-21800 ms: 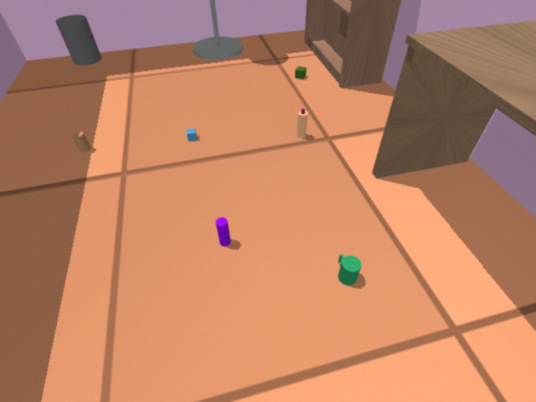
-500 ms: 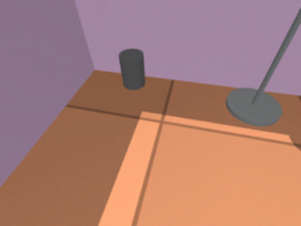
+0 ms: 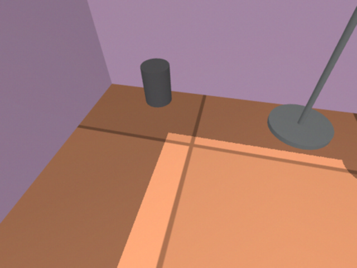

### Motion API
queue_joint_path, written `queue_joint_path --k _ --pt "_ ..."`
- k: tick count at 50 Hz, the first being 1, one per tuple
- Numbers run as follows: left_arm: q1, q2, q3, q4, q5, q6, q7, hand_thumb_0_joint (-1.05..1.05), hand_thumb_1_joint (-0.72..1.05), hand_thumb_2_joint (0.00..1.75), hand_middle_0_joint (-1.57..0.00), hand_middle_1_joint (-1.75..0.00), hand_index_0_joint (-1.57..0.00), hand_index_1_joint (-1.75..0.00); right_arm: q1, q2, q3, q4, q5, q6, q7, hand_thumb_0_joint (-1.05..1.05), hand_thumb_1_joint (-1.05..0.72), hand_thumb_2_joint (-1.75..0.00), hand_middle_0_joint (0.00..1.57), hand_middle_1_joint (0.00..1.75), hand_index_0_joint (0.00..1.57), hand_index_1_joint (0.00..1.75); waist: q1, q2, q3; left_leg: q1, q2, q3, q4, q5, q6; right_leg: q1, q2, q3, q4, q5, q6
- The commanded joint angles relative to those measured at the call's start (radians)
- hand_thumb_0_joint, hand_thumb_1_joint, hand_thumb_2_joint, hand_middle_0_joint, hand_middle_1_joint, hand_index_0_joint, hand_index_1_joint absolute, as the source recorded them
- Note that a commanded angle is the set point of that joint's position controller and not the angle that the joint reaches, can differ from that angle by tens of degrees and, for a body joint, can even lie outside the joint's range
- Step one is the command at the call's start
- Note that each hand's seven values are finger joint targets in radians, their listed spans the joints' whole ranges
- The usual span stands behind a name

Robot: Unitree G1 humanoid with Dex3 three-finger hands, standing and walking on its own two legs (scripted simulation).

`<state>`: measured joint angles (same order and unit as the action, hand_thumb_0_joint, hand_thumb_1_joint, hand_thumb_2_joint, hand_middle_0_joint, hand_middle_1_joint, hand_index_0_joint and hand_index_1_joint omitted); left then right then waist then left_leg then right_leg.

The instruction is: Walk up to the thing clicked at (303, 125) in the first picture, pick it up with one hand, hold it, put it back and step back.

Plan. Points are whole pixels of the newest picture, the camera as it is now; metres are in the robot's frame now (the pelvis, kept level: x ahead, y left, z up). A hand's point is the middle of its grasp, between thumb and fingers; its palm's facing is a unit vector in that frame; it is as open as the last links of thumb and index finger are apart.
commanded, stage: stand
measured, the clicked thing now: out of the picture -0.32 -0.85 -0.68
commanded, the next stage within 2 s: walk up in 0.48 s
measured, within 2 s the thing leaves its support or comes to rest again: neither
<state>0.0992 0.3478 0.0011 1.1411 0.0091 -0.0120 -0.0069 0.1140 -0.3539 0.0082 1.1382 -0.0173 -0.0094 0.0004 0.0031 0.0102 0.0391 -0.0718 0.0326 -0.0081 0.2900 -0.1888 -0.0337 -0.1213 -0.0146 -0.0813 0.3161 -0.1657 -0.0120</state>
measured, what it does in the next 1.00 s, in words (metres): walks ahead: left foot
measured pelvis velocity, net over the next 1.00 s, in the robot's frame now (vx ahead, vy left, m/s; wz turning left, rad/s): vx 0.13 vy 0.06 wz -0.01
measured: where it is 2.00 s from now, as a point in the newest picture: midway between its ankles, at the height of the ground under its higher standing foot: (182, 218)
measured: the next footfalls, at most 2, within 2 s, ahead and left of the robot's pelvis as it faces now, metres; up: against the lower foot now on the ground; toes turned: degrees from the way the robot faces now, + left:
left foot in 0.80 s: +0.16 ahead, +0.18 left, +0.00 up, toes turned +6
right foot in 1.20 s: +0.37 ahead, -0.10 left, +0.00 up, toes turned -6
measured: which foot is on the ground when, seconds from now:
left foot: down 0.00-0.54, up 0.56-0.78, down 0.80-1.00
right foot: down 0.00-0.80, up 0.82-1.00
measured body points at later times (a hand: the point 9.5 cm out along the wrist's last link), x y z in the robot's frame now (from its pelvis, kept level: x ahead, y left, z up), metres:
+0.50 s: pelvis +0.00 +0.00 +0.00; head +0.01 -0.01 +0.45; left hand +0.08 +0.30 -0.13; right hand +0.07 -0.30 -0.14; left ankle -0.02 +0.14 -0.75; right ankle +0.00 -0.11 -0.75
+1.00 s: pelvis +0.13 +0.06 -0.01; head +0.13 +0.08 +0.44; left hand +0.18 +0.39 -0.14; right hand +0.16 -0.27 -0.11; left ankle +0.12 +0.18 -0.75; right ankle +0.17 -0.08 -0.70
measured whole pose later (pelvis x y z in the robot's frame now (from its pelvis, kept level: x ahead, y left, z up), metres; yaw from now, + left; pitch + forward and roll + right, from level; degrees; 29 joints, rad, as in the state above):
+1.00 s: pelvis +0.13 +0.06 -0.01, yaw +0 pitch -3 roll +1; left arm 0.26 0.45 0.07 0.99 0.02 -0.02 -0.08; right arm 0.31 -0.40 -0.08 0.96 -0.03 -0.07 0.05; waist -0.01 -0.07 0.05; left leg -0.15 0.03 0.12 0.47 -0.27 0.02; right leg -0.46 -0.04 0.05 0.96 -0.33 0.00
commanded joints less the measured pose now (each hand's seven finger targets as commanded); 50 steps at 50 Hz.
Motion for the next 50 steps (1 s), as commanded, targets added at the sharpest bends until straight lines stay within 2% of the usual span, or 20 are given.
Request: queue_joint_path --k 1,23,24,25,26,27,28,29,30,32,36,38,39,40,41,42,43,44,46,50 --pt "-0.042 0.223 0.039 -0.060 -0.005 -0.018 0.012 0.00 0.90 0.90 -0.20 -0.30 -0.20 -0.30 -0.037 -0.208 -0.034 -0.055 0.006 -0.019 -0.012 0.00 -0.90 -0.90 0.20 0.30 0.20 0.30 0.002 -0.003 -0.064 -0.034 0.108 -0.077 -0.044 0.146 0.038 0.050 -0.134 0.125 -0.042 0.127 -0.011" --pt "-0.034 0.221 0.038 -0.062 -0.004 -0.019 0.012 0.00 0.90 0.90 -0.20 -0.30 -0.20 -0.30 -0.022 -0.209 -0.034 -0.057 0.003 -0.019 -0.011 0.00 -0.90 -0.90 0.20 0.30 0.20 0.30 0.003 -0.003 -0.068 -0.035 0.106 -0.075 -0.044 0.153 0.035 0.054 -0.132 0.127 -0.037 0.151 -0.012" --pt "0.031 0.308 0.111 -0.117 0.020 -0.032 -0.017 0.00 0.90 0.90 -0.20 -0.30 -0.20 -0.30 0.036 -0.290 -0.099 -0.109 -0.009 -0.037 0.011 0.00 -0.90 -0.90 0.20 0.30 0.20 0.30 0.011 -0.032 -0.165 -0.039 0.060 -0.065 0.062 -0.336 0.118 0.096 -0.080 0.111 0.037 -0.372 -0.047" --pt "0.051 0.311 0.119 -0.108 0.031 -0.033 -0.026 0.00 0.90 0.90 -0.20 -0.30 -0.20 -0.30 0.036 -0.296 -0.105 -0.110 -0.019 -0.039 0.020 0.00 -0.90 -0.90 0.20 0.30 0.20 0.30 0.026 -0.022 -0.107 -0.162 0.068 -0.081 0.095 -0.479 0.134 0.066 -0.122 0.173 0.043 -0.533 -0.076" --pt "0.074 0.315 0.131 -0.112 0.033 -0.036 -0.031 0.00 0.90 0.90 -0.20 -0.30 -0.20 -0.30 -0.034 -0.277 -0.107 -0.143 -0.020 -0.038 0.027 0.00 -0.90 -0.90 0.20 0.30 0.20 0.30 0.055 -0.042 -0.017 -0.296 0.057 -0.063 0.155 -0.458 0.128 0.045 -0.167 0.240 0.013 -0.593 -0.106" --pt "0.108 0.327 0.142 -0.119 0.035 -0.038 -0.034 0.00 0.90 0.90 -0.20 -0.30 -0.20 -0.30 -0.076 -0.245 -0.103 -0.173 -0.023 -0.038 0.033 0.00 -0.90 -0.90 0.20 0.30 0.20 0.30 0.084 -0.107 0.055 -0.447 0.019 0.016 0.269 -0.360 0.102 0.101 -0.242 0.332 -0.075 -0.644 -0.152" --pt "0.149 0.350 0.153 -0.124 0.038 -0.044 -0.034 0.00 0.90 0.90 -0.20 -0.30 -0.20 -0.30 -0.123 -0.223 -0.104 -0.198 -0.026 -0.041 0.036 0.00 -0.90 -0.90 0.20 0.30 0.20 0.30 0.128 -0.177 0.113 -0.605 0.007 0.044 0.451 -0.311 0.075 0.171 -0.354 0.467 -0.185 -0.589 -0.225" --pt "0.164 0.365 0.157 -0.136 0.039 -0.052 -0.032 0.00 0.90 0.90 -0.20 -0.30 -0.20 -0.30 -0.136 -0.229 -0.106 -0.211 -0.031 -0.045 0.034 0.00 -0.90 -0.90 0.20 0.30 0.20 0.30 0.129 -0.140 0.128 -0.648 0.057 -0.030 0.510 -0.288 0.071 0.162 -0.412 0.517 -0.208 -0.504 -0.262" --pt "0.147 0.342 0.153 -0.151 0.030 -0.055 -0.032 0.00 0.90 0.90 -0.20 -0.30 -0.20 -0.30 -0.090 -0.246 -0.114 -0.201 -0.028 -0.047 0.041 0.00 -0.90 -0.90 0.20 0.30 0.20 0.30 0.098 -0.088 0.093 -0.600 0.067 -0.048 0.555 -0.259 0.066 0.148 -0.366 0.473 -0.211 -0.506 -0.246" --pt "0.062 0.357 0.154 -0.199 0.038 -0.057 -0.035 0.00 0.90 0.90 -0.20 -0.30 -0.20 -0.30 -0.009 -0.256 -0.127 -0.202 -0.019 -0.049 0.059 0.00 -0.90 -0.90 0.20 0.30 0.20 0.30 0.039 -0.151 0.047 -0.489 0.093 -0.043 0.498 -0.280 0.059 0.076 -0.325 0.363 -0.214 -0.519 -0.216" --pt "-0.001 0.339 0.142 -0.256 0.030 -0.052 -0.052 0.00 0.90 0.90 -0.20 -0.30 -0.20 -0.30 0.079 -0.241 -0.150 -0.193 -0.025 -0.052 0.071 0.00 -0.90 -0.90 0.20 0.30 0.20 0.30 -0.017 -0.143 0.043 -0.207 0.054 0.049 0.323 -0.143 0.034 -0.145 -0.233 0.172 -0.113 -0.386 -0.165" --pt "-0.036 0.313 0.131 -0.274 0.028 -0.042 -0.058 0.00 0.90 0.90 -0.20 -0.30 -0.20 -0.30 0.242 -0.250 -0.172 -0.149 -0.029 -0.054 0.061 0.00 -0.90 -0.90 0.20 0.30 0.20 0.30 -0.105 -0.070 0.009 0.043 0.008 0.109 0.236 -0.031 0.025 -0.318 -0.163 0.085 0.067 -0.467 -0.131" --pt "0.004 0.259 0.113 -0.281 0.032 -0.035 -0.058 0.00 0.90 0.90 -0.20 -0.30 -0.20 -0.30 0.346 -0.298 -0.192 -0.118 -0.034 -0.060 0.049 0.00 -0.90 -0.90 0.20 0.30 0.20 0.30 -0.144 0.090 -0.053 0.257 -0.001 0.066 0.230 -0.126 0.049 -0.473 -0.106 0.038 0.296 -0.476 -0.109" --pt "0.051 0.177 0.087 -0.294 0.028 -0.035 -0.057 0.00 0.90 0.90 -0.20 -0.30 -0.20 -0.30 0.422 -0.392 -0.213 -0.125 -0.044 -0.068 0.033 0.00 -0.90 -0.90 0.20 0.30 0.20 0.30 -0.178 0.370 -0.069 0.312 0.198 -0.284 0.005 -0.521 0.123 -0.636 0.038 -0.025 0.700 -0.486 -0.074" --pt "0.048 0.217 0.097 -0.291 0.018 -0.033 -0.047 0.00 0.90 0.90 -0.20 -0.30 -0.20 -0.30 0.341 -0.444 -0.207 -0.183 -0.036 -0.077 0.030 0.00 -0.90 -0.90 0.20 0.30 0.20 0.30 -0.143 0.258 -0.042 0.136 0.393 -0.710 -0.190 -0.743 0.216 -0.645 0.075 0.156 0.833 -0.430 -0.049" --pt "0.052 0.290 0.101 -0.284 0.017 -0.035 -0.039 0.00 0.90 0.90 -0.20 -0.30 -0.20 -0.30 0.223 -0.438 -0.200 -0.219 -0.005 -0.077 0.030 0.00 -0.90 -0.90 0.20 0.30 0.20 0.30 -0.085 0.128 0.048 -0.005 0.425 -0.688 -0.210 -0.728 0.269 -0.604 -0.007 0.257 0.844 -0.344 -0.053" --pt "0.096 0.310 0.103 -0.251 0.002 -0.035 -0.041 0.00 0.90 0.90 -0.20 -0.30 -0.20 -0.30 0.156 -0.399 -0.179 -0.238 -0.003 -0.081 0.031 0.00 -0.90 -0.90 0.20 0.30 0.20 0.30 -0.036 0.052 0.072 -0.029 0.370 -0.519 -0.147 -0.605 0.249 -0.576 -0.030 0.263 0.840 -0.273 -0.043" --pt "0.161 0.308 0.108 -0.219 -0.006 -0.035 -0.045 0.00 0.90 0.90 -0.20 -0.30 -0.20 -0.30 0.114 -0.355 -0.163 -0.258 -0.005 -0.086 0.029 0.00 -0.90 -0.90 0.20 0.30 0.20 0.30 -0.001 0.077 0.079 -0.045 0.309 -0.388 -0.126 -0.513 0.222 -0.539 -0.051 0.245 0.800 -0.212 -0.030" --pt "0.197 0.314 0.114 -0.192 -0.001 -0.033 -0.052 0.00 0.90 0.90 -0.20 -0.30 -0.20 -0.30 0.111 -0.330 -0.151 -0.269 -0.002 -0.094 0.029 0.00 -0.90 -0.90 0.20 0.30 0.20 0.30 0.005 0.132 0.091 -0.114 0.262 -0.233 -0.137 -0.381 0.215 -0.460 -0.069 0.201 0.719 -0.151 0.001" --pt "0.120 0.290 0.111 -0.249 0.007 -0.029 -0.077 0.00 0.90 0.90 -0.20 -0.30 -0.20 -0.30 0.141 -0.342 -0.157 -0.286 -0.006 -0.103 0.033 0.00 -0.90 -0.90 0.20 0.30 0.20 0.30 -0.013 0.117 0.102 -0.105 0.267 -0.123 -0.152 -0.275 0.248 -0.417 -0.094 0.141 0.520 -0.107 0.029"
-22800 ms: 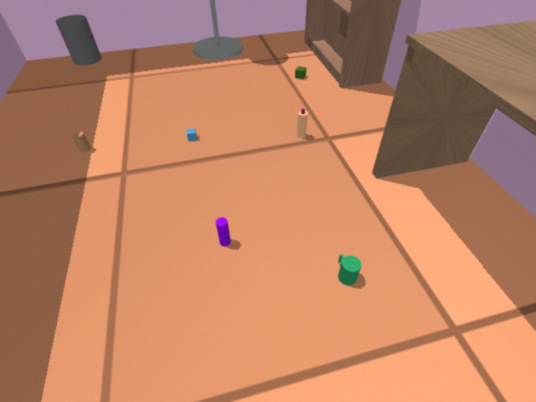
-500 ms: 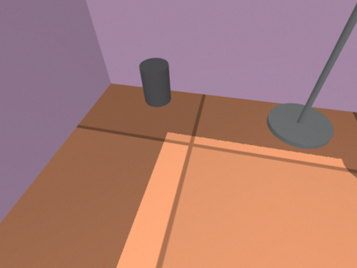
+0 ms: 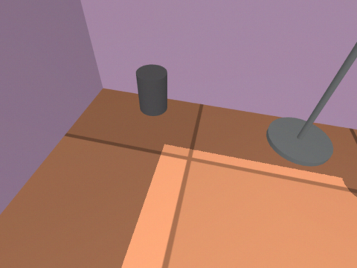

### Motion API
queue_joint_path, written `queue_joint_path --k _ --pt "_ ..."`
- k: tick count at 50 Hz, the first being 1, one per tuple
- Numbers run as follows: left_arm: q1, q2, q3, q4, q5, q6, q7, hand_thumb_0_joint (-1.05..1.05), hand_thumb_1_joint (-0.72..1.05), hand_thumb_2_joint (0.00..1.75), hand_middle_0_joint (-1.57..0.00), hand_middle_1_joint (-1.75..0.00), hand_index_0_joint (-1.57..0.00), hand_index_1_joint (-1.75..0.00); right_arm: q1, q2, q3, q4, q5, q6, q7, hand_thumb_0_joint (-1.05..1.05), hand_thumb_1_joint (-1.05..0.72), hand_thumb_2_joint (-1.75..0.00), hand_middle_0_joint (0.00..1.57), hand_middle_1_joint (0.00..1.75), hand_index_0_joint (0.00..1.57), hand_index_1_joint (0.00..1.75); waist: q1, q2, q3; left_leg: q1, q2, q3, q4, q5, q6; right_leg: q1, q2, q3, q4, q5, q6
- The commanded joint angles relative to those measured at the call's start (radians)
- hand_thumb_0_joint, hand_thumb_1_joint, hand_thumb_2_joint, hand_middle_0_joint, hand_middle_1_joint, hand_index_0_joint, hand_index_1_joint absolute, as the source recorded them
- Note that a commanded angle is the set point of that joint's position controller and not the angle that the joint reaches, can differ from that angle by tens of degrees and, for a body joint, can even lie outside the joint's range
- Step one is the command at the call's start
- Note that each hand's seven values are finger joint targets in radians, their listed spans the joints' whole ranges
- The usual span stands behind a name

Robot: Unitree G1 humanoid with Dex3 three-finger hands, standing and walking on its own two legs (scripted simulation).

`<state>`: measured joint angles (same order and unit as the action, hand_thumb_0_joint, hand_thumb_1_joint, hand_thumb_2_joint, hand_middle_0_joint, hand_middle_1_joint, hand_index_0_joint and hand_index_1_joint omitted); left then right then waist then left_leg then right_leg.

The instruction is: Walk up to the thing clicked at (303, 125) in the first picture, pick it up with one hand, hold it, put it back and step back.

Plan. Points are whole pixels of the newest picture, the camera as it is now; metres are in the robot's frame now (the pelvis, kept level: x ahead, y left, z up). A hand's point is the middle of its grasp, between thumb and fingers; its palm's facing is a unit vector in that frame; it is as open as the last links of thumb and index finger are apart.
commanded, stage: walk up
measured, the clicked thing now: out of the picture -0.44 -0.92 -0.67
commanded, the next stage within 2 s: none
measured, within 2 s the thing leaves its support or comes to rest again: neither
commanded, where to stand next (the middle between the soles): +0.71 -0.03 m, yaw -1 degrees
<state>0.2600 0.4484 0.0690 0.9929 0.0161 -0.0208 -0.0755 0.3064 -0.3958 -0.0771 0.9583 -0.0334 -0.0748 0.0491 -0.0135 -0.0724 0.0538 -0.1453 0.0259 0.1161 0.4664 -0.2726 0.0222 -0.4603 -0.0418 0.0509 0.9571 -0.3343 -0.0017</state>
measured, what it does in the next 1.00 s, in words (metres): walks ahead: right foot, then left foot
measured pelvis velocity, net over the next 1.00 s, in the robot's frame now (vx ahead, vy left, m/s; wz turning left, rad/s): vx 0.43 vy -0.03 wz -0.18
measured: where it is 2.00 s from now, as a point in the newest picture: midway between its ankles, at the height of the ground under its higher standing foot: (166, 198)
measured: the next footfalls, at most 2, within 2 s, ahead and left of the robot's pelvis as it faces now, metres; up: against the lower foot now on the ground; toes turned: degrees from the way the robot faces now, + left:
right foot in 0.20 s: +0.25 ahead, -0.16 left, +0.00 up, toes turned -5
left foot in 0.58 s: +0.41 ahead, +0.12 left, +0.00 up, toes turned +5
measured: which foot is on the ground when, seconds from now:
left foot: down 0.00-0.22, up 0.24-0.56, down 0.58-1.00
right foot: up 0.00-0.18, down 0.20-0.60, up 0.62-0.98, down 1.00-1.00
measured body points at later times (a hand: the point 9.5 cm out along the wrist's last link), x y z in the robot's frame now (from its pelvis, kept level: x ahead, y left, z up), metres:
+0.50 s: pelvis +0.22 -0.03 +0.00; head +0.24 -0.03 +0.45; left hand +0.30 +0.29 -0.11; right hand +0.30 -0.35 -0.11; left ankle +0.31 +0.12 -0.71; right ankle +0.21 -0.15 -0.74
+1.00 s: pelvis +0.43 -0.03 -0.03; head +0.43 -0.06 +0.42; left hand +0.52 +0.30 -0.11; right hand +0.46 -0.37 -0.14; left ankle +0.37 +0.11 -0.73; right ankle +0.50 -0.17 -0.74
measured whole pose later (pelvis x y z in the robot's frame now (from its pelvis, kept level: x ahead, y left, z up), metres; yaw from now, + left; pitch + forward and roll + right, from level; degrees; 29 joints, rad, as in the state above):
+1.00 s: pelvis +0.43 -0.03 -0.03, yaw -10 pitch -3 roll +1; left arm 0.35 0.42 0.07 0.86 0.02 -0.01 -0.09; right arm 0.27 -0.45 -0.10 0.79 -0.03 -0.04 0.07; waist 0.00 0.05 0.07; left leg -0.12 0.12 0.23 0.72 -0.49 -0.01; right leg -0.42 -0.10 -0.09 0.69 -0.23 -0.02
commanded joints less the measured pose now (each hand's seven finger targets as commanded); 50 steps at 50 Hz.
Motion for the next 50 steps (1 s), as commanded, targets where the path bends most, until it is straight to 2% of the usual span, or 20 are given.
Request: queue_joint_path --k 1,6,9,10,11,12,17,25,28,29,30,31,33,36,41,43,45,48,49,50 --pt "-0.069 0.183 0.042 -0.116 0.000 -0.022 -0.014 0.00 0.90 0.90 -0.20 -0.30 -0.20 -0.30 -0.040 -0.301 -0.072 -0.109 0.011 -0.038 -0.015 0.00 -0.90 -0.90 0.20 0.30 0.20 0.30 -0.005 0.193 0.083 -0.010 0.263 -0.224 -0.318 -0.169 0.190 -0.070 -0.071 -0.012 -0.177 0.078 0.014" --pt "-0.139 0.146 0.039 -0.147 0.005 -0.036 -0.016 0.00 0.90 0.90 -0.20 -0.30 -0.20 -0.30 0.001 -0.296 -0.071 -0.129 0.014 -0.025 -0.015 0.00 -0.90 -0.90 0.20 0.30 0.20 0.30 -0.025 0.188 0.032 0.028 0.230 -0.129 -0.184 0.145 0.159 0.067 -0.020 -0.122 -0.349 0.157 -0.020" --pt "-0.004 0.162 0.057 -0.118 0.001 -0.048 0.000 0.00 0.90 0.90 -0.20 -0.30 -0.20 -0.30 -0.007 -0.270 -0.057 -0.154 0.022 -0.013 -0.022 0.00 -0.90 -0.90 0.20 0.30 0.20 0.30 0.064 0.095 -0.053 -0.051 0.182 -0.065 0.102 0.372 0.111 0.353 0.033 -0.144 -0.418 0.164 -0.050" --pt "0.121 0.212 0.079 -0.091 0.002 -0.058 0.013 0.00 0.90 0.90 -0.20 -0.30 -0.20 -0.30 0.026 -0.218 -0.036 -0.162 0.025 -0.013 -0.022 0.00 -0.90 -0.90 0.20 0.30 0.20 0.30 0.121 -0.044 -0.134 -0.142 0.116 -0.018 0.357 0.305 0.076 0.531 -0.007 -0.072 -0.474 0.090 -0.075" --pt "0.200 0.315 0.105 -0.101 0.002 -0.065 0.030 0.00 0.90 0.90 -0.20 -0.30 -0.20 -0.30 0.057 -0.148 -0.010 -0.195 0.035 -0.013 -0.022 0.00 -0.90 -0.90 0.20 0.30 0.20 0.30 0.139 -0.277 -0.196 -0.372 -0.018 0.005 0.635 -0.068 0.024 0.673 -0.261 0.370 -0.599 -0.078 -0.167" --pt "0.177 0.348 0.103 -0.117 -0.014 -0.062 0.029 0.00 0.90 0.90 -0.20 -0.30 -0.20 -0.30 0.025 -0.227 -0.032 -0.182 0.034 -0.002 -0.030 0.00 -0.90 -0.90 0.20 0.30 0.20 0.30 0.132 -0.195 -0.166 -0.457 -0.024 -0.100 0.733 -0.258 0.020 0.622 -0.376 0.612 -0.700 -0.113 -0.271" --pt "0.003 0.223 0.064 -0.180 -0.024 -0.070 0.041 0.00 0.90 0.90 -0.20 -0.30 -0.20 -0.30 0.056 -0.229 -0.036 -0.123 0.030 0.006 -0.011 0.00 -0.90 -0.90 0.20 0.30 0.20 0.30 0.028 -0.076 0.012 -0.381 0.090 -0.163 0.608 -0.090 0.007 0.286 -0.223 0.174 -0.686 0.118 -0.231" --pt "0.000 0.241 0.063 -0.238 -0.005 -0.075 0.024 0.00 0.90 0.90 -0.20 -0.30 -0.20 -0.30 -0.047 -0.190 -0.049 -0.160 0.012 -0.015 0.018 0.00 -0.90 -0.90 0.20 0.30 0.20 0.30 0.045 -0.062 -0.021 -0.213 0.051 -0.040 0.158 0.058 -0.021 0.213 -0.198 0.036 -0.625 0.064 -0.216" --pt "-0.026 0.196 0.036 -0.255 0.000 -0.067 0.023 0.00 0.90 0.90 -0.20 -0.30 -0.20 -0.30 0.116 -0.238 -0.077 -0.107 0.005 -0.030 0.003 0.00 -0.90 -0.90 0.20 0.30 0.20 0.30 -0.063 0.076 -0.099 0.136 -0.002 -0.017 0.092 0.062 0.006 0.033 -0.140 -0.032 -0.364 0.060 -0.151" --pt "0.008 0.131 0.017 -0.255 0.000 -0.065 0.024 0.00 0.90 0.90 -0.20 -0.30 -0.20 -0.30 0.224 -0.314 -0.101 -0.083 -0.002 -0.037 -0.010 0.00 -0.90 -0.90 0.20 0.30 0.20 0.30 -0.118 0.305 -0.136 0.248 0.124 -0.224 -0.034 -0.162 0.047 -0.091 -0.054 -0.107 -0.047 0.021 -0.107" --pt "0.043 0.100 0.013 -0.257 -0.016 -0.059 0.030 0.00 0.90 0.90 -0.20 -0.30 -0.20 -0.30 0.230 -0.398 -0.110 -0.119 -0.004 -0.044 -0.018 0.00 -0.90 -0.90 0.20 0.30 0.20 0.30 -0.100 0.399 -0.103 0.263 0.393 -0.766 -0.261 -0.399 0.135 -0.297 0.105 -0.072 0.168 -0.195 -0.050" --pt "0.033 0.221 0.039 -0.228 -0.009 -0.050 0.048 0.00 0.90 0.90 -0.20 -0.30 -0.20 -0.30 0.153 -0.400 -0.111 -0.144 0.031 -0.040 -0.016 0.00 -0.90 -0.90 0.20 0.30 0.20 0.30 -0.083 0.232 -0.075 0.184 0.442 -0.815 -0.267 -0.446 0.230 -0.275 0.027 0.041 0.245 -0.202 -0.060" --pt "0.058 0.212 0.033 -0.187 -0.019 -0.050 0.047 0.00 0.90 0.90 -0.20 -0.30 -0.20 -0.30 0.063 -0.323 -0.075 -0.166 0.035 -0.039 -0.025 0.00 -0.90 -0.90 0.20 0.30 0.20 0.30 -0.021 0.152 0.003 0.068 0.343 -0.535 -0.228 -0.197 0.177 -0.233 -0.020 0.078 0.217 -0.057 -0.047" --pt "0.110 0.199 0.037 -0.143 -0.014 -0.044 0.031 0.00 0.90 0.90 -0.20 -0.30 -0.20 -0.30 0.014 -0.284 -0.058 -0.176 0.029 -0.043 -0.023 0.00 -0.90 -0.90 0.20 0.30 0.20 0.30 0.012 0.227 0.004 -0.036 0.269 -0.297 -0.211 0.026 0.173 -0.107 -0.057 0.013 0.088 -0.005 -0.020" --pt "-0.018 0.156 0.037 -0.191 0.000 -0.038 0.002 0.00 0.90 0.90 -0.20 -0.30 -0.20 -0.30 0.060 -0.299 -0.062 -0.184 0.025 -0.040 -0.021 0.00 -0.90 -0.90 0.20 0.30 0.20 0.30 -0.027 0.225 0.014 -0.002 0.255 -0.209 -0.205 0.095 0.207 -0.080 -0.073 -0.061 -0.152 0.049 -0.004" --pt "0.106 0.150 0.039 -0.188 -0.021 0.007 -0.007 0.00 0.90 0.90 -0.20 -0.30 -0.20 -0.30 -0.200 -0.293 -0.083 -0.278 0.013 -0.024 0.001 0.00 -0.90 -0.90 0.20 0.30 0.20 0.30 0.050 0.356 -0.034 0.020 0.272 -0.015 -0.177 0.007 0.148 0.003 -0.121 -0.113 -0.175 0.167 -0.010" --pt "0.029 0.177 0.062 -0.200 -0.010 0.006 -0.011 0.00 0.90 0.90 -0.20 -0.30 -0.20 -0.30 -0.151 -0.274 -0.083 -0.278 0.010 -0.007 0.005 0.00 -0.90 -0.90 0.20 0.30 0.20 0.30 0.010 0.236 -0.002 -0.120 0.255 0.016 -0.121 -0.075 0.123 0.139 -0.087 -0.142 -0.218 0.132 -0.003" --pt "0.181 0.195 0.081 -0.176 -0.001 -0.005 0.007 0.00 0.90 0.90 -0.20 -0.30 -0.20 -0.30 -0.160 -0.263 -0.080 -0.284 0.009 0.019 0.010 0.00 -0.90 -0.90 0.20 0.30 0.20 0.30 0.094 0.083 -0.045 -0.222 0.215 0.081 0.204 0.031 0.105 0.358 -0.012 -0.188 -0.272 0.064 -0.033" --pt "0.312 0.238 0.103 -0.147 0.001 -0.019 0.026 0.00 0.90 0.90 -0.20 -0.30 -0.20 -0.30 -0.168 -0.232 -0.067 -0.294 0.011 0.026 0.014 0.00 -0.90 -0.90 0.20 0.30 0.20 0.30 0.174 -0.070 -0.080 -0.308 0.136 0.092 0.537 0.127 0.075 0.475 0.011 -0.071 -0.366 -0.028 -0.084" --pt "0.363 0.316 0.120 -0.165 0.008 -0.034 0.051 0.00 0.90 0.90 -0.20 -0.30 -0.20 -0.30 -0.157 -0.165 -0.043 -0.329 0.028 0.026 0.020 0.00 -0.90 -0.90 0.20 0.30 0.20 0.30 0.179 -0.304 -0.041 -0.515 -0.006 0.070 0.755 -0.205 0.018 0.504 -0.186 0.368 -0.560 -0.113 -0.169"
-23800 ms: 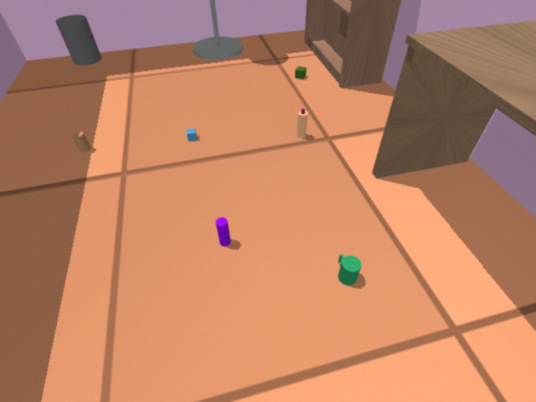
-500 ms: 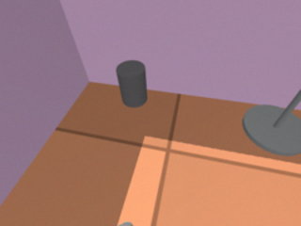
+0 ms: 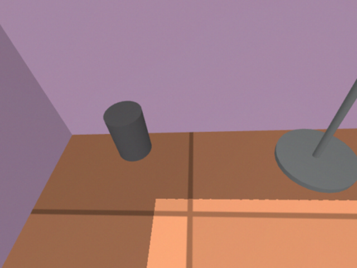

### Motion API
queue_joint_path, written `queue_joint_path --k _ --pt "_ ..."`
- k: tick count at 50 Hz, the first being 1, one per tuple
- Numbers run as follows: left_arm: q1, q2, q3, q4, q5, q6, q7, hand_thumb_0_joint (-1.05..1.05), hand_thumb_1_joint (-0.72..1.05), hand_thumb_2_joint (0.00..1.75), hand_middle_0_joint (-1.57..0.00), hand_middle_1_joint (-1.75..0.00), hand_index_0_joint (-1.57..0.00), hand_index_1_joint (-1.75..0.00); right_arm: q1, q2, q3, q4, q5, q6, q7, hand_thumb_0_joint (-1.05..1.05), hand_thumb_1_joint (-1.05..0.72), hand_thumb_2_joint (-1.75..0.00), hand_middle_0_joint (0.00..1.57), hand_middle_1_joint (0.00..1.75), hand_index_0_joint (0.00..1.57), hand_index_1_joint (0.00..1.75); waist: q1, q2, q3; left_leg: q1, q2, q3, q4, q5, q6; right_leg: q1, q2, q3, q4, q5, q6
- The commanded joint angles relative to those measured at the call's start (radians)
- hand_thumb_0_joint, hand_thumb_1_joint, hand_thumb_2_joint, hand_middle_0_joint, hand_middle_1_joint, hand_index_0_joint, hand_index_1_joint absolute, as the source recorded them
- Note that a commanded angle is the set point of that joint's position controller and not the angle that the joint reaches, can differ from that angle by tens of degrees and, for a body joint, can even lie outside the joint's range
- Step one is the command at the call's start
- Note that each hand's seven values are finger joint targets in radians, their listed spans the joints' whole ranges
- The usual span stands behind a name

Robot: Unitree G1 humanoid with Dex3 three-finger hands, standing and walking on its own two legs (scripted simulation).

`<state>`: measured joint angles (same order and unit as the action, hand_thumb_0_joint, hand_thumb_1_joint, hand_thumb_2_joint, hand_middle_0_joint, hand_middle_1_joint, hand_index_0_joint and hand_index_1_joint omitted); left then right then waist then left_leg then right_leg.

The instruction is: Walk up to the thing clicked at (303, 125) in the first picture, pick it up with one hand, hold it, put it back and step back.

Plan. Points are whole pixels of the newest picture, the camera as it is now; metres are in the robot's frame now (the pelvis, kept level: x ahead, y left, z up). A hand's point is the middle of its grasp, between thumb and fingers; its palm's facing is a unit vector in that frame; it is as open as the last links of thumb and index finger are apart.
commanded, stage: walk up
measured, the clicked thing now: out of the picture -0.70 -1.03 -0.65
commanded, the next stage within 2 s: none
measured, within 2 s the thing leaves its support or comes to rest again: neither
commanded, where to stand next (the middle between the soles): +0.28 +0.05 m, yaw -66 degrees
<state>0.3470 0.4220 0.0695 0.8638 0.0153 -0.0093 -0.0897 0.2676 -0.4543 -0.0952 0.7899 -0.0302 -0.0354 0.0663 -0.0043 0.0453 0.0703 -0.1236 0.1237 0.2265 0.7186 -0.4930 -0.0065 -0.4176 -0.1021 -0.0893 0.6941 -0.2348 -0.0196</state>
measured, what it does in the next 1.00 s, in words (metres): walks ahead, turning right: left foot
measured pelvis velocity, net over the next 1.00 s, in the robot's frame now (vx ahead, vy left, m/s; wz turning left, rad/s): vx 0.23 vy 0.16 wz -0.83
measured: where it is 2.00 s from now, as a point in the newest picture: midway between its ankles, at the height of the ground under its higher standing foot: outside the picture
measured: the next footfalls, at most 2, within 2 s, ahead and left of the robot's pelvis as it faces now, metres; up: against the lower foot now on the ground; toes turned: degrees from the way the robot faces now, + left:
left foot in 0.44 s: +0.38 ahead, +0.18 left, +0.00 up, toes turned -21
right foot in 1.02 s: +0.16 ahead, +0.04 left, +0.00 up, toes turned -52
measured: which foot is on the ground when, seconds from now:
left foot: down 0.00-0.00, up 0.02-0.42, down 0.44-1.00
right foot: down 0.00-0.44, up 0.46-1.00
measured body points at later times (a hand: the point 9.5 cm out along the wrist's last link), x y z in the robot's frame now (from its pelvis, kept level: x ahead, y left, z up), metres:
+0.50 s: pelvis +0.19 +0.12 -0.01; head +0.23 +0.10 +0.43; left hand +0.39 +0.43 -0.09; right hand +0.18 -0.25 -0.09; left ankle +0.34 +0.19 -0.71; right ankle +0.11 -0.07 -0.68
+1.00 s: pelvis +0.23 +0.16 +0.01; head +0.27 +0.12 +0.45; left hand +0.56 +0.25 -0.10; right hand -0.01 -0.09 -0.09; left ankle +0.34 +0.20 -0.71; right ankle +0.14 +0.06 -0.70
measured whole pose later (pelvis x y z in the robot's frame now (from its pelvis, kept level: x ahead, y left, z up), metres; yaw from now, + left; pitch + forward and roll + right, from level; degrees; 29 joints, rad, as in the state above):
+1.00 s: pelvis +0.23 +0.16 +0.01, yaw -47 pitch +0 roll +0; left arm 0.15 0.42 0.07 0.76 0.02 0.06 -0.07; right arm 0.34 -0.46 -0.08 0.79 -0.03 -0.04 0.01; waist -0.09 -0.01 0.12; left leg -0.36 0.21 0.40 0.71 -0.31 0.05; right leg -0.39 -0.06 -0.04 0.81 -0.45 -0.03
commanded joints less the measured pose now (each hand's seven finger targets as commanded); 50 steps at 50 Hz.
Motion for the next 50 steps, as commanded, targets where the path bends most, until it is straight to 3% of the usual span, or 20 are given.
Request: queue_joint_path --k 1,2,3,5,7,12,16,18,20,21,22,23,24,26,28,31,35,42,46,50 --pt "0.214 0.373 0.110 -0.075 -0.008 -0.053 0.069 0.00 0.90 0.90 -0.20 -0.30 -0.20 -0.30 -0.124 -0.142 -0.024 -0.198 0.029 -0.011 0.002 0.00 -0.90 -0.90 0.20 0.30 0.20 0.30 0.113 -0.365 -0.056 -0.668 -0.143 -0.255 0.559 -0.112 0.017 0.432 -0.263 0.967 -0.484 -0.338 -0.270" --pt "0.133 0.378 0.107 -0.096 -0.021 -0.058 0.079 0.00 0.90 0.90 -0.20 -0.30 -0.20 -0.30 -0.129 -0.178 -0.035 -0.185 0.022 -0.006 -0.005 0.00 -0.90 -0.90 0.20 0.30 0.20 0.30 0.065 -0.242 -0.035 -0.641 -0.083 -0.353 0.573 -0.130 0.008 0.348 -0.301 1.007 -0.511 -0.479 -0.303" --pt "0.086 0.346 0.100 -0.105 -0.023 -0.061 0.090 0.00 0.90 0.90 -0.20 -0.30 -0.20 -0.30 -0.135 -0.196 -0.035 -0.163 0.027 -0.005 -0.005 0.00 -0.90 -0.90 0.20 0.30 0.20 0.30 0.050 -0.174 -0.019 -0.633 -0.054 -0.364 0.518 -0.104 0.015 0.330 -0.251 0.862 -0.480 -0.474 -0.275" --pt "0.034 0.307 0.087 -0.114 -0.018 -0.067 0.108 0.00 0.90 0.90 -0.20 -0.30 -0.20 -0.30 -0.080 -0.189 -0.027 -0.125 0.024 -0.003 -0.008 0.00 -0.90 -0.90 0.20 0.30 0.20 0.30 0.007 -0.192 -0.026 -0.534 -0.037 -0.332 0.381 -0.017 0.010 0.238 -0.134 0.647 -0.411 -0.273 -0.195" --pt "0.012 0.298 0.086 -0.130 -0.017 -0.077 0.111 0.00 0.90 0.90 -0.20 -0.30 -0.20 -0.30 -0.027 -0.198 -0.033 -0.107 0.013 0.012 0.001 0.00 -0.90 -0.90 0.20 0.30 0.20 0.30 -0.016 -0.214 -0.033 -0.458 -0.044 -0.297 0.332 0.095 0.001 0.149 -0.076 0.542 -0.389 -0.202 -0.169" --pt "0.087 0.331 0.097 -0.164 -0.005 -0.096 0.127 0.00 0.90 0.90 -0.20 -0.30 -0.20 -0.30 -0.116 -0.198 -0.045 -0.160 -0.007 0.026 0.025 0.00 -0.90 -0.90 0.20 0.30 0.20 0.30 0.029 -0.175 -0.047 -0.524 -0.026 -0.294 0.233 0.199 -0.036 0.171 -0.068 0.524 -0.367 -0.267 -0.189" --pt "0.097 0.337 0.089 -0.187 0.002 -0.092 0.138 0.00 0.90 0.90 -0.20 -0.30 -0.20 -0.30 -0.179 -0.169 -0.044 -0.183 -0.015 0.023 0.034 0.00 -0.90 -0.90 0.20 0.30 0.20 0.30 0.042 -0.194 -0.030 -0.495 -0.043 -0.293 0.117 0.197 -0.037 0.146 -0.052 0.506 -0.267 -0.092 -0.188" --pt "0.040 0.334 0.079 -0.209 0.004 -0.081 0.140 0.00 0.90 0.90 -0.20 -0.30 -0.20 -0.30 -0.156 -0.157 -0.047 -0.166 -0.006 0.019 0.027 0.00 -0.90 -0.90 0.20 0.30 0.20 0.30 0.016 -0.241 -0.042 -0.348 -0.079 -0.257 0.067 0.219 -0.026 0.049 -0.033 0.465 -0.179 0.123 -0.168" --pt "-0.052 0.298 0.059 -0.230 0.004 -0.067 0.143 0.00 0.90 0.90 -0.20 -0.30 -0.20 -0.30 0.011 -0.163 -0.063 -0.108 0.003 0.012 0.013 0.00 -0.90 -0.90 0.20 0.30 0.20 0.30 -0.094 -0.204 -0.078 -0.016 -0.135 -0.206 -0.090 0.299 -0.011 -0.145 0.050 0.370 -0.009 0.161 -0.099" --pt "-0.042 0.229 0.036 -0.236 0.002 -0.059 0.152 0.00 0.90 0.90 -0.20 -0.30 -0.20 -0.30 0.127 -0.215 -0.082 -0.085 -0.015 0.007 -0.001 0.00 -0.90 -0.90 0.20 0.30 0.20 0.30 -0.165 -0.037 -0.100 0.139 -0.079 -0.296 -0.211 0.201 0.020 -0.275 0.135 0.296 0.203 0.064 -0.028" --pt "0.032 0.149 0.013 -0.234 -0.004 -0.048 0.163 0.00 0.90 0.90 -0.20 -0.30 -0.20 -0.30 0.137 -0.295 -0.094 -0.099 -0.026 0.005 -0.015 0.00 -0.90 -0.90 0.20 0.30 0.20 0.30 -0.127 0.259 -0.117 0.144 0.214 -0.624 -0.337 0.094 0.063 -0.388 0.244 0.203 0.439 -0.370 0.003" --pt "0.105 0.243 0.027 -0.206 -0.005 -0.038 0.181 0.00 0.90 0.90 -0.20 -0.30 -0.20 -0.30 0.017 -0.349 -0.098 -0.137 0.005 0.009 -0.011 0.00 -0.90 -0.90 0.20 0.30 0.20 0.30 -0.058 0.236 -0.134 -0.014 0.394 -0.911 -0.463 -0.114 0.205 -0.356 0.173 0.183 0.579 -0.397 0.013" --pt "0.053 0.264 0.021 -0.176 -0.007 -0.049 0.176 0.00 0.90 0.90 -0.20 -0.30 -0.20 -0.30 -0.031 -0.338 -0.108 -0.140 0.029 0.007 -0.015 0.00 -0.90 -0.90 0.20 0.30 0.20 0.30 -0.032 0.152 -0.072 -0.109 0.371 -0.920 -0.531 -0.194 0.237 -0.314 0.098 0.205 0.636 -0.321 -0.016" --pt "0.050 0.276 0.037 -0.122 -0.028 -0.049 0.143 0.00 0.90 0.90 -0.20 -0.30 -0.20 -0.30 -0.068 -0.258 -0.077 -0.124 0.018 0.001 -0.029 0.00 -0.90 -0.90 0.20 0.30 0.20 0.30 -0.020 0.137 -0.029 -0.157 0.235 -0.641 -0.418 -0.136 0.203 -0.267 0.048 0.207 0.556 -0.226 0.002" --pt "0.073 0.233 0.031 -0.088 -0.026 -0.030 0.111 0.00 0.90 0.90 -0.20 -0.30 -0.20 -0.30 -0.071 -0.244 -0.055 -0.103 0.020 -0.010 -0.037 0.00 -0.90 -0.90 0.20 0.30 0.20 0.30 -0.005 0.203 -0.052 -0.150 0.175 -0.470 -0.367 0.063 0.177 -0.214 0.060 0.177 0.471 -0.170 0.003" --pt "-0.008 0.202 0.032 -0.122 -0.012 -0.006 0.081 0.00 0.90 0.90 -0.20 -0.30 -0.20 -0.30 0.035 -0.244 -0.051 -0.076 0.025 -0.026 -0.049 0.00 -0.90 -0.90 0.20 0.30 0.20 0.30 -0.032 0.111 -0.090 -0.044 0.225 -0.399 -0.311 0.376 0.184 -0.214 0.068 0.192 0.394 -0.165 0.012" --pt "-0.076 0.192 0.038 -0.165 -0.008 0.030 0.066 0.00 0.90 0.90 -0.20 -0.30 -0.20 -0.30 0.084 -0.249 -0.055 -0.068 0.031 -0.036 -0.077 0.00 -0.90 -0.90 0.20 0.30 0.20 0.30 -0.034 0.076 -0.090 0.026 0.265 -0.317 -0.293 0.652 0.103 -0.235 0.075 0.184 0.373 -0.118 0.006" --pt "-0.159 0.186 0.054 -0.200 -0.006 0.058 0.039 0.00 0.90 0.90 -0.20 -0.30 -0.20 -0.30 0.103 -0.283 -0.071 -0.071 0.011 -0.037 -0.087 0.00 -0.90 -0.90 0.20 0.30 0.20 0.30 -0.055 0.106 -0.093 0.001 0.293 -0.221 -0.328 0.447 0.107 -0.170 0.044 0.110 0.297 -0.153 0.002" --pt "-0.170 0.174 0.060 -0.192 0.002 0.052 0.031 0.00 0.90 0.90 -0.20 -0.30 -0.20 -0.30 0.106 -0.300 -0.075 -0.069 0.005 -0.029 -0.077 0.00 -0.90 -0.90 0.20 0.30 0.20 0.30 -0.063 0.124 -0.128 0.019 0.305 -0.169 -0.296 0.338 0.145 -0.099 0.044 0.044 0.167 -0.232 -0.009" --pt "-0.079 0.182 0.074 -0.139 0.011 0.025 0.044 0.00 0.90 0.90 -0.20 -0.30 -0.20 -0.30 0.055 -0.286 -0.064 -0.082 0.009 -0.016 -0.062 0.00 -0.90 -0.90 0.20 0.30 0.20 0.30 -0.010 0.103 -0.145 -0.105 0.288 -0.085 -0.208 0.169 0.150 0.122 0.084 -0.001 -0.087 -0.201 -0.044"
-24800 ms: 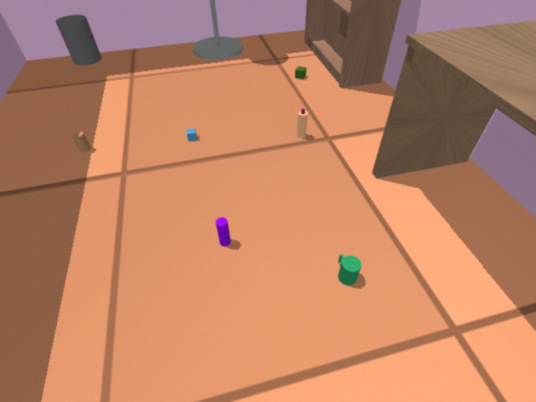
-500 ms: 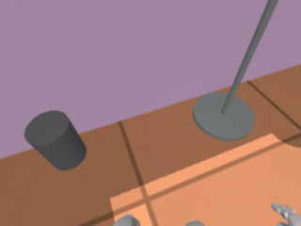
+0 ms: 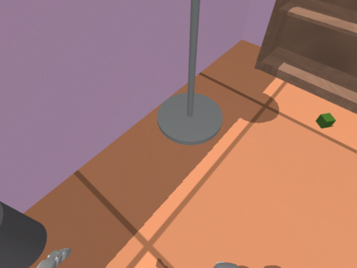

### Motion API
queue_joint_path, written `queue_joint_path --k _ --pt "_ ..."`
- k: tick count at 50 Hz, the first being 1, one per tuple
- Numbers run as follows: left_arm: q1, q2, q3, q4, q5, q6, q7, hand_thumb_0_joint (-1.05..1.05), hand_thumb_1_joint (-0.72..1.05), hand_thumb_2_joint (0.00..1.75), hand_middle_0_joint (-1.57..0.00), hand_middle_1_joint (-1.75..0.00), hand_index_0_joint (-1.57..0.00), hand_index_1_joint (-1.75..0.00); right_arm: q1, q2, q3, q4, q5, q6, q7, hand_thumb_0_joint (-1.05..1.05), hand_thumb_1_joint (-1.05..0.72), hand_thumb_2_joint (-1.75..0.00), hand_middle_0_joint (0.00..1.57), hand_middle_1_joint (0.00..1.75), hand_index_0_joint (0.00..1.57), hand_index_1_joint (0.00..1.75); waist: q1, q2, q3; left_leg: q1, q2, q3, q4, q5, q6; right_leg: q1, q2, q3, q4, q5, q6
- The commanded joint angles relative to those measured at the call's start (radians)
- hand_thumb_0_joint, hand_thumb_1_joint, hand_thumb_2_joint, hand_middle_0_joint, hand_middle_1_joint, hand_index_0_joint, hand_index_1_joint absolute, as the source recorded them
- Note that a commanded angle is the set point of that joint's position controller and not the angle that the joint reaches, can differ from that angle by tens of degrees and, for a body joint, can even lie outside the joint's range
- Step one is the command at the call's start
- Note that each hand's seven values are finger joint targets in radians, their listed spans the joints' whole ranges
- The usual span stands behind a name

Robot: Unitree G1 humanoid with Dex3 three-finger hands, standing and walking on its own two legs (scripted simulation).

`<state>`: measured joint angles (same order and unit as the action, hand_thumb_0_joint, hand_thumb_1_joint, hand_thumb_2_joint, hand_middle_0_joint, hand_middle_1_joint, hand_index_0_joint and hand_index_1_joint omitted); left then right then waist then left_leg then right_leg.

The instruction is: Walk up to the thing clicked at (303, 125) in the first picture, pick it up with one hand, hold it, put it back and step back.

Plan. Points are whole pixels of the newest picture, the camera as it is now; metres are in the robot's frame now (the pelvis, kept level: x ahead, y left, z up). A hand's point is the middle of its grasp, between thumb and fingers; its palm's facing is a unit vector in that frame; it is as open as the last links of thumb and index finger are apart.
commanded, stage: walk up
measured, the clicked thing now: out of the picture +0.25 -1.50 -0.65
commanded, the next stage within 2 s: none
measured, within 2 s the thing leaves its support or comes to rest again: neither
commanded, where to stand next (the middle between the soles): +0.11 -0.04 m, yaw -19 degrees
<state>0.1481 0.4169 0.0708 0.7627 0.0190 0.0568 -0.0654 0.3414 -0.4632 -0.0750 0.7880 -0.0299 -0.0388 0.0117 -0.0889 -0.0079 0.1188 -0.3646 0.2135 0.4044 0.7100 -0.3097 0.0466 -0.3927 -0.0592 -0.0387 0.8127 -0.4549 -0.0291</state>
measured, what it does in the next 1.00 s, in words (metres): steps on the spot, turning right: right foot, then left foot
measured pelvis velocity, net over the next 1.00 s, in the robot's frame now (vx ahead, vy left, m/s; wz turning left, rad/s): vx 0.09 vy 0.02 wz -0.76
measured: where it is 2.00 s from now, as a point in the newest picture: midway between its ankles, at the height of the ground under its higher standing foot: outside the picture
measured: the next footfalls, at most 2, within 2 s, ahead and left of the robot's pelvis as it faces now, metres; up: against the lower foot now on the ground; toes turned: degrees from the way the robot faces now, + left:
right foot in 0.02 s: +0.04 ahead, -0.14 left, +0.00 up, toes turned -5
left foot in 0.36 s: +0.16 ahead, +0.10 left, +0.00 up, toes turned -6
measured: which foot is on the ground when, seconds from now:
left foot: down 0.00-0.06, up 0.08-0.34, down 0.36-0.68, up 0.70-1.00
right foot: up 0.00-0.00, down 0.02-0.38, up 0.40-0.64, down 0.66-1.00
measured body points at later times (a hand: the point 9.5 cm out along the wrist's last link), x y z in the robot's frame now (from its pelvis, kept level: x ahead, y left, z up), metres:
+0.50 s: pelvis +0.04 -0.01 +0.00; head +0.07 +0.00 +0.45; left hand +0.17 +0.30 -0.12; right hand +0.06 -0.33 -0.10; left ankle +0.12 +0.10 -0.72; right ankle +0.02 -0.14 -0.68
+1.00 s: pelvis +0.09 +0.02 -0.01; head +0.12 -0.04 +0.44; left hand +0.37 +0.23 -0.08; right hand -0.01 -0.33 -0.12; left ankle +0.22 +0.09 -0.70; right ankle +0.05 -0.16 -0.72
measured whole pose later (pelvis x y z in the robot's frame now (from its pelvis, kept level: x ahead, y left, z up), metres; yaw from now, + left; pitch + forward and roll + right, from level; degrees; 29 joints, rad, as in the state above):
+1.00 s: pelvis +0.09 +0.02 -0.01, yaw -43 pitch +0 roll +0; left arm 0.30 0.43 0.07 0.72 0.04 -0.01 0.05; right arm 0.06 -0.46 -0.08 0.80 -0.02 0.06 0.03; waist 0.04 0.07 0.15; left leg -0.50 -0.01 -0.06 0.92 -0.43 0.01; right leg -0.47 0.10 0.31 0.72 -0.24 0.07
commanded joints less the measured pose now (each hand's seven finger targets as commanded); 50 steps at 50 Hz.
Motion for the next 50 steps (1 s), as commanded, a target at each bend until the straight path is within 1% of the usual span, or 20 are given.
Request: queue_joint_path --k 1,3,4,7,13,16,17,18,19,20,24,26,30,32,33,34,35,38,48,50 --pt "0.187 0.220 0.093 -0.003 0.012 -0.050 0.027 0.00 0.90 0.90 -0.20 -0.30 -0.20 -0.30 -0.016 -0.236 -0.069 -0.082 0.008 -0.006 -0.005 0.00 -0.90 -0.90 0.20 0.30 0.20 0.30 0.110 0.049 -0.220 0.020 0.151 -0.225 -0.072 -0.098 0.065 0.254 0.055 -0.009 -0.278 0.004 -0.057" --pt "0.226 0.360 0.124 -0.021 0.020 -0.064 0.043 0.00 0.90 0.90 -0.20 -0.30 -0.20 -0.30 -0.117 -0.152 -0.030 -0.122 0.020 -0.003 -0.007 0.00 -0.90 -0.90 0.20 0.30 0.20 0.30 0.193 -0.326 -0.098 -0.420 -0.121 -0.211 0.279 -0.302 -0.073 0.316 -0.211 0.670 -0.526 -0.307 -0.245" --pt "0.181 0.358 0.116 -0.027 0.012 -0.062 0.046 0.00 0.90 0.90 -0.20 -0.30 -0.20 -0.30 -0.178 -0.209 -0.044 -0.118 0.018 -0.002 -0.018 0.00 -0.90 -0.90 0.20 0.30 0.20 0.30 0.182 -0.231 -0.021 -0.399 -0.068 -0.367 0.334 -0.271 -0.079 0.209 -0.262 0.702 -0.558 -0.321 -0.286" --pt "0.070 0.292 0.089 -0.038 -0.007 -0.077 0.071 0.00 0.90 0.90 -0.20 -0.30 -0.20 -0.30 -0.044 -0.208 -0.037 -0.024 0.020 -0.007 -0.005 0.00 -0.90 -0.90 0.20 0.30 0.20 0.30 0.089 -0.163 -0.020 -0.299 -0.066 -0.381 0.288 -0.104 -0.052 0.160 -0.150 0.440 -0.498 -0.202 -0.190" --pt "0.123 0.250 0.063 -0.014 -0.004 -0.102 0.068 0.00 0.90 0.90 -0.20 -0.30 -0.20 -0.30 -0.048 -0.168 -0.017 0.005 0.004 -0.022 -0.007 0.00 -0.90 -0.90 0.20 0.30 0.20 0.30 0.094 -0.132 -0.023 -0.098 -0.121 -0.374 0.117 -0.060 -0.032 0.049 -0.120 0.369 -0.371 0.339 -0.181" --pt "0.069 0.224 0.039 -0.019 -0.015 -0.090 0.068 0.00 0.90 0.90 -0.20 -0.30 -0.20 -0.30 0.019 -0.147 -0.025 0.037 0.012 -0.041 -0.018 0.00 -0.90 -0.90 0.20 0.30 0.20 0.30 0.035 -0.082 -0.105 0.189 -0.185 -0.343 -0.128 0.082 -0.016 -0.052 -0.065 0.263 -0.180 0.475 -0.129" --pt "0.079 0.165 0.018 -0.024 -0.021 -0.089 0.071 0.00 0.90 0.90 -0.20 -0.30 -0.20 -0.30 0.044 -0.179 -0.036 0.041 -0.001 -0.046 -0.022 0.00 -0.90 -0.90 0.20 0.30 0.20 0.30 0.020 0.025 -0.142 0.283 -0.125 -0.446 -0.220 0.091 0.006 -0.115 -0.008 0.203 -0.061 0.402 -0.077" --pt "0.096 0.103 -0.003 -0.029 -0.031 -0.088 0.073 0.00 0.90 0.90 -0.20 -0.30 -0.20 -0.30 0.045 -0.247 -0.051 0.031 -0.014 -0.052 -0.026 0.00 -0.90 -0.90 0.20 0.30 0.20 0.30 0.016 0.201 -0.164 0.338 0.094 -0.759 -0.357 0.058 0.063 -0.217 0.130 0.148 0.123 0.194 -0.008" --pt "0.162 0.182 0.015 0.013 -0.025 -0.076 0.089 0.00 0.90 0.90 -0.20 -0.30 -0.20 -0.30 -0.013 -0.298 -0.063 0.008 0.010 -0.048 -0.021 0.00 -0.90 -0.90 0.20 0.30 0.20 0.30 0.044 0.190 -0.183 0.240 0.268 -0.934 -0.405 -0.064 0.192 -0.166 0.123 0.157 0.234 -0.119 0.004" --pt "0.159 0.231 0.023 0.038 -0.019 -0.075 0.095 0.00 0.90 0.90 -0.20 -0.30 -0.20 -0.30 -0.058 -0.280 -0.062 0.001 0.013 -0.042 -0.019 0.00 -0.90 -0.90 0.20 0.30 0.20 0.30 0.064 0.105 -0.134 0.167 0.261 -0.923 -0.411 -0.152 0.220 -0.153 0.086 0.181 0.285 -0.122 0.006" --pt "0.184 0.206 0.030 0.098 -0.022 -0.083 0.067 0.00 0.90 0.90 -0.20 -0.30 -0.20 -0.30 -0.128 -0.244 -0.039 0.009 0.006 -0.032 -0.020 0.00 -0.90 -0.90 0.20 0.30 0.20 0.30 0.084 0.209 -0.070 0.096 0.090 -0.579 -0.360 -0.117 0.120 -0.103 0.045 0.107 0.117 -0.006 0.008" --pt "0.202 0.194 0.037 0.053 -0.012 -0.051 0.048 0.00 0.90 0.90 -0.20 -0.30 -0.20 -0.30 -0.265 -0.223 -0.063 -0.056 -0.007 -0.003 0.012 0.00 -0.90 -0.90 0.20 0.30 0.20 0.30 0.076 0.326 -0.111 0.220 0.173 -0.474 -0.382 -0.102 0.163 -0.187 -0.008 0.019 0.138 0.068 0.044" --pt "0.203 0.195 0.055 0.048 -0.006 -0.060 0.052 0.00 0.90 0.90 -0.20 -0.30 -0.20 -0.30 -0.297 -0.209 -0.072 -0.080 -0.006 0.035 0.027 0.00 -0.90 -0.90 0.20 0.30 0.20 0.30 0.080 0.235 -0.113 0.062 0.144 -0.313 -0.264 -0.142 0.101 0.031 0.028 -0.030 -0.046 0.105 0.034" --pt "0.317 0.242 0.083 0.075 0.008 -0.072 0.070 0.00 0.90 0.90 -0.20 -0.30 -0.20 -0.30 -0.330 -0.150 -0.054 -0.096 0.006 0.061 0.031 0.00 -0.90 -0.90 0.20 0.30 0.20 0.30 0.148 0.070 -0.139 -0.096 0.043 -0.223 0.025 -0.229 0.040 0.223 0.061 0.053 -0.193 0.153 -0.008" --pt "0.356 0.313 0.103 0.062 0.024 -0.080 0.087 0.00 0.90 0.90 -0.20 -0.30 -0.20 -0.30 -0.360 -0.095 -0.039 -0.120 0.017 0.073 0.033 0.00 -0.90 -0.90 0.20 0.30 0.20 0.30 0.198 -0.172 -0.089 -0.251 -0.089 -0.183 0.266 -0.295 -0.022 0.210 -0.059 0.391 -0.397 0.002 -0.083" --pt "0.309 0.360 0.101 0.013 0.032 -0.093 0.100 0.00 0.90 0.90 -0.20 -0.30 -0.20 -0.30 -0.395 -0.064 -0.021 -0.148 0.023 0.082 0.033 0.00 -0.90 -0.90 0.20 0.30 0.20 0.30 0.170 -0.251 -0.023 -0.424 -0.190 -0.306 0.395 -0.358 -0.067 0.182 -0.188 0.755 -0.521 -0.001 -0.168" --pt "0.277 0.367 0.094 -0.018 0.033 -0.100 0.110 0.00 0.90 0.90 -0.20 -0.30 -0.20 -0.30 -0.397 -0.107 -0.035 -0.156 0.032 0.082 0.026 0.00 -0.90 -0.90 0.20 0.30 0.20 0.30 0.158 -0.201 -0.069 -0.399 -0.179 -0.472 0.426 -0.347 -0.068 0.168 -0.238 0.901 -0.558 0.043 -0.253" --pt "0.163 0.300 0.080 -0.050 0.009 -0.108 0.132 0.00 0.90 0.90 -0.20 -0.30 -0.20 -0.30 -0.259 -0.151 -0.044 -0.062 0.034 0.075 0.012 0.00 -0.90 -0.90 0.20 0.30 0.20 0.30 0.074 -0.169 -0.195 -0.321 -0.148 -0.516 0.393 -0.209 -0.064 0.275 -0.123 0.642 -0.389 0.279 -0.163" --pt "0.180 0.276 0.082 -0.133 0.018 -0.086 0.128 0.00 0.90 0.90 -0.20 -0.30 -0.20 -0.30 -0.286 -0.141 -0.046 -0.079 0.018 0.066 0.008 0.00 -0.90 -0.90 0.20 0.30 0.20 0.30 0.116 -0.187 -0.189 -0.110 -0.237 -0.465 0.173 -0.129 -0.040 0.108 -0.033 0.619 -0.259 0.533 -0.158" --pt "0.124 0.269 0.077 -0.155 0.010 -0.071 0.119 0.00 0.90 0.90 -0.20 -0.30 -0.20 -0.30 -0.226 -0.127 -0.048 -0.055 0.024 0.054 0.005 0.00 -0.90 -0.90 0.20 0.30 0.20 0.30 0.087 -0.216 -0.210 0.044 -0.267 -0.432 -0.010 -0.078 -0.033 0.050 0.004 0.578 -0.220 0.580 -0.128"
